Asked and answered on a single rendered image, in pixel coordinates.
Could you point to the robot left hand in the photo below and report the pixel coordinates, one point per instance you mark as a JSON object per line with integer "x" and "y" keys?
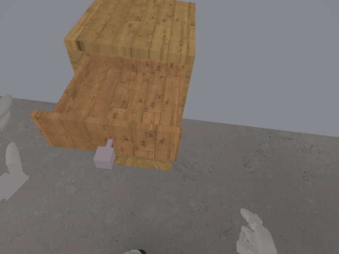
{"x": 10, "y": 183}

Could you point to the cabinet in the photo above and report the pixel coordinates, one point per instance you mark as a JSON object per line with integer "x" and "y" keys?
{"x": 157, "y": 30}

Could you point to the handle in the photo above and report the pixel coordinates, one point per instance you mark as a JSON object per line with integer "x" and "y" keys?
{"x": 104, "y": 157}

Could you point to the robot right hand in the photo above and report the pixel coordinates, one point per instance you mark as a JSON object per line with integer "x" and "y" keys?
{"x": 260, "y": 241}

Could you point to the drawer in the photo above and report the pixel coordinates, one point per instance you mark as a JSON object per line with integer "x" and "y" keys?
{"x": 137, "y": 103}

